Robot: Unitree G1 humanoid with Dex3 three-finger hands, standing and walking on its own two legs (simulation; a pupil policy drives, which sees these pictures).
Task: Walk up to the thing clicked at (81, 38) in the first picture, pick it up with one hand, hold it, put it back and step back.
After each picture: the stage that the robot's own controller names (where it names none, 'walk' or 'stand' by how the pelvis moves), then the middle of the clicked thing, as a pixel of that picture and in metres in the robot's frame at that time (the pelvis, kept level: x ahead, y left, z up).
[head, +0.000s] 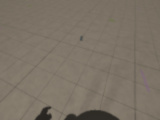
stand; (81, 38) +1.87 +0.28 -0.72
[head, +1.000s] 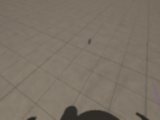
walk; (89, 41) +1.74 +0.09 -0.69
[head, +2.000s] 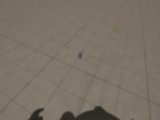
walk; (80, 55) +1.20 +0.15 -0.71
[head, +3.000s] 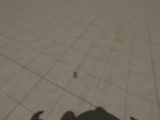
walk; (75, 75) +0.74 +0.19 -0.72
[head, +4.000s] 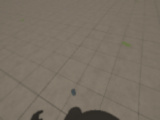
walk; (73, 92) +0.46 +0.25 -0.70
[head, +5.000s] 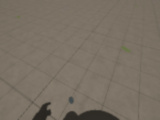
stand; (71, 100) +0.35 +0.21 -0.71
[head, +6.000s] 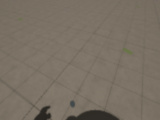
stand; (72, 104) +0.31 +0.19 -0.72
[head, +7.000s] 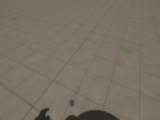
stand; (71, 103) +0.31 +0.20 -0.72
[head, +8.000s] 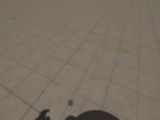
stand; (70, 103) +0.31 +0.21 -0.73
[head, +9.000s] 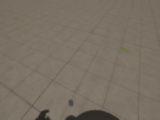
stand; (71, 103) +0.32 +0.21 -0.73
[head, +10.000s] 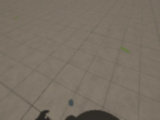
stand; (71, 103) +0.31 +0.21 -0.73
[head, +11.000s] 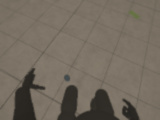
go down; (67, 78) +0.37 +0.21 -0.52
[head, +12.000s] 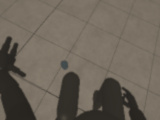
go down; (64, 65) +0.41 +0.24 -0.32
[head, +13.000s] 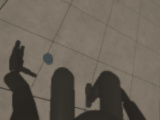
close in; (48, 59) +0.39 +0.26 -0.25
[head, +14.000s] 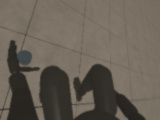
close; (25, 58) +0.39 +0.28 -0.22
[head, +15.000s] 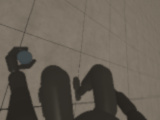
lift; (24, 58) +0.37 +0.28 -0.22
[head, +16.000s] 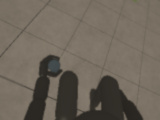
lift; (54, 66) +0.32 +0.25 -0.08
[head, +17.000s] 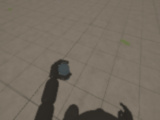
hold; (64, 72) +0.33 +0.17 +0.05
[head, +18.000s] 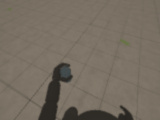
hold; (66, 75) +0.33 +0.17 +0.01
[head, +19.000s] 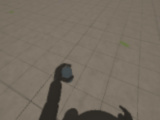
hold; (67, 75) +0.33 +0.16 +0.01
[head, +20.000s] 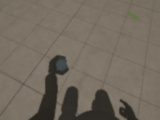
crouch; (62, 67) +0.38 +0.19 -0.05
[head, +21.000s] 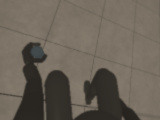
lower; (39, 54) +0.42 +0.27 -0.16
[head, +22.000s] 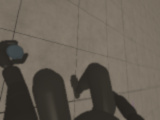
lower; (16, 53) +0.41 +0.29 -0.23
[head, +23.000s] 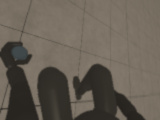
lower; (20, 54) +0.40 +0.30 -0.22
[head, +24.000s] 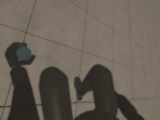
lower; (24, 55) +0.39 +0.29 -0.22
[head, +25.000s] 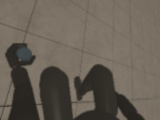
lower; (25, 55) +0.39 +0.29 -0.22
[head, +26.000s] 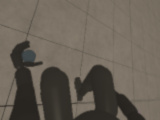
open; (29, 57) +0.39 +0.27 -0.23
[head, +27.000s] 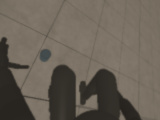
stand; (44, 55) +0.40 +0.26 -0.24
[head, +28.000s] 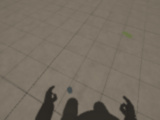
stand; (69, 90) +0.35 +0.19 -0.60
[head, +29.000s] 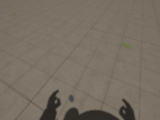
stand; (71, 98) +0.35 +0.20 -0.66
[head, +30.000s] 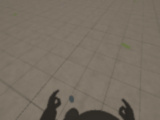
stand; (71, 99) +0.35 +0.19 -0.67
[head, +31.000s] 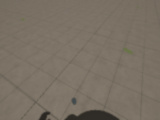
walk; (74, 101) +0.36 +0.18 -0.72
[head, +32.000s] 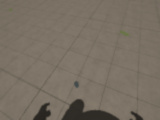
walk; (76, 84) +0.48 +0.20 -0.70
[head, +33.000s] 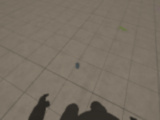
walk; (77, 65) +0.81 +0.18 -0.70
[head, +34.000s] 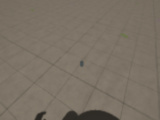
stand; (81, 63) +1.02 +0.18 -0.70
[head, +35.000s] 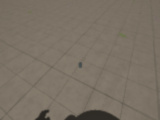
stand; (80, 65) +1.00 +0.19 -0.72
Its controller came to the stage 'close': yes
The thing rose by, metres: 0.72
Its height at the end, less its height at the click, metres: +0.00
